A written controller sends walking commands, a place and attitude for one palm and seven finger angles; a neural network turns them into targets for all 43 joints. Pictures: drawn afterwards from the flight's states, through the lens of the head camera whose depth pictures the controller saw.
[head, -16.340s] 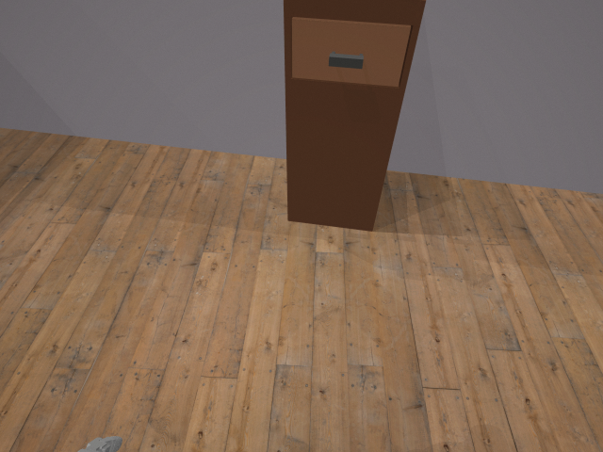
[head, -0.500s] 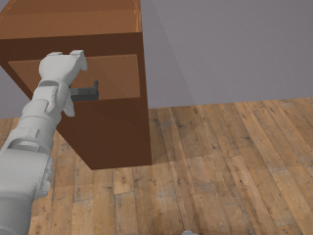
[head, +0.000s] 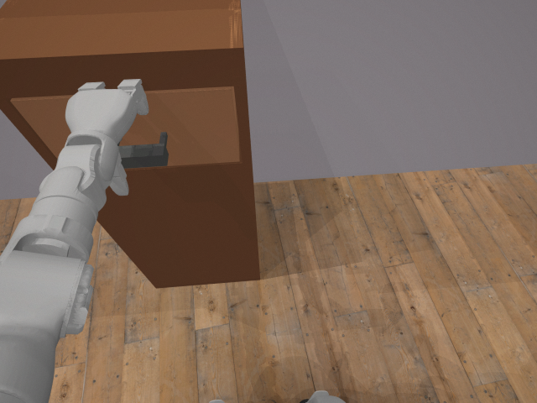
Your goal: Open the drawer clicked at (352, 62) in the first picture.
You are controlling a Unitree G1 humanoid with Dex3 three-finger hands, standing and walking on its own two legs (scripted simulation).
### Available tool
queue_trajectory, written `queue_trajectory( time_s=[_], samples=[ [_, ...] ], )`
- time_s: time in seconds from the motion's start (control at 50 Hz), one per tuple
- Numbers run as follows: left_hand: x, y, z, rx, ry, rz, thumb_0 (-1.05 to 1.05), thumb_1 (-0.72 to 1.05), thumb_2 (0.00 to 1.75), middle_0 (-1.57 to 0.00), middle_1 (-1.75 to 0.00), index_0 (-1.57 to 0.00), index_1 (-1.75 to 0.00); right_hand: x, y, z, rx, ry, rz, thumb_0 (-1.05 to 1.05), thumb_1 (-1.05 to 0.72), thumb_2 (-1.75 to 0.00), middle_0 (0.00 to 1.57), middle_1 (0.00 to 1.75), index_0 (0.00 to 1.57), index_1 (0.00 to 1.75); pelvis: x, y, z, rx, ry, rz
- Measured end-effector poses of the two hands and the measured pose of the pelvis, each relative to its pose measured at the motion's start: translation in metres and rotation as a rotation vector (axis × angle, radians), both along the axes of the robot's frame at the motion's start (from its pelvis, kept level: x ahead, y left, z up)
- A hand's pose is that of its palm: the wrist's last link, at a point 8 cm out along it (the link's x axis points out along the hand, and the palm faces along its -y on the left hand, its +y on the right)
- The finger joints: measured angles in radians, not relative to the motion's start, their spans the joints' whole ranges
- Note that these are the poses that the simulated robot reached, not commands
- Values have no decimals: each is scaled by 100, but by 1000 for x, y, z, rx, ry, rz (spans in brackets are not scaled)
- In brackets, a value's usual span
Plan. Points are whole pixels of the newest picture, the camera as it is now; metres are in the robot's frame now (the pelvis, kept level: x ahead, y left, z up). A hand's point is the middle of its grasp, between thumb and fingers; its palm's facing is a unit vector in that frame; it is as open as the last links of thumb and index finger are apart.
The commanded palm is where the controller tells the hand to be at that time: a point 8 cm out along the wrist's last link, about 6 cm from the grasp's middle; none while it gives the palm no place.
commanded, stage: lower the fingers behind the handle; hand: left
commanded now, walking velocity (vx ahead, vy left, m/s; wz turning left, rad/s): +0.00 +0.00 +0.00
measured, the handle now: (138, 147) +0.54 +0.21 +0.04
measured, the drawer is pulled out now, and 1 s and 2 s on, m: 0.00 0.00 0.00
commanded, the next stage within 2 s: lift the fingers back up to retry in 1.12 s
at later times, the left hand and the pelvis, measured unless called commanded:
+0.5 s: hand (120, 140) +0.50 +0.21 +0.10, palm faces +0.04 +0.02 -1.00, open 13.8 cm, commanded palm +0.49 +0.23 +0.08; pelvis -0.03 +0.00 -0.02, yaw +0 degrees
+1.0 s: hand (120, 142) +0.50 +0.21 +0.10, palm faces +0.04 +0.04 -1.00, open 13.8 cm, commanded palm +0.50 +0.24 +0.07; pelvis -0.04 +0.01 -0.03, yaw -2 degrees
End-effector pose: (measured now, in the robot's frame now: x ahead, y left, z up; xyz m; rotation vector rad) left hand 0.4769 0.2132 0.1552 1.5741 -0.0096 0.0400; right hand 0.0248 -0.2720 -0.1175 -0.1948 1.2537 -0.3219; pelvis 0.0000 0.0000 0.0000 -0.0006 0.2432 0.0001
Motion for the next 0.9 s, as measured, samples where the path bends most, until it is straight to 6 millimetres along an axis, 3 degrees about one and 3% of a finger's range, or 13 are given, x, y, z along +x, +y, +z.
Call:
queue_trajectory(
  time_s=[0.24,0.64,0.9],
  samples=[
    [-1,-2,-2,4,-15,22,0,-49,30,-37,-124,-32,-132,-12,-2,-2,-18,-3,7,1,-91,-90,20,30,21,30,-12,1,-7,-2,18,5],
    [-2,-4,-5,23,-15,38,0,-49,30,-34,-123,-27,-135,-58,2,-12,-40,15,-35,1,-91,-90,20,30,21,30,-36,5,-23,-2,45,-19],
    [-2,-4,-6,37,-16,37,0,-49,30,-33,-124,-27,-136,-59,3,-18,-52,-13,-46,1,-91,-90,20,30,21,30,-44,7,-29,-3,58,-33]
  ],
)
